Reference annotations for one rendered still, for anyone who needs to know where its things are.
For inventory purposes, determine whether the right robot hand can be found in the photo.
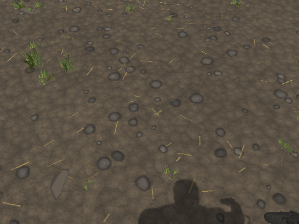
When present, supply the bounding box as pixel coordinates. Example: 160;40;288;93
263;210;299;224

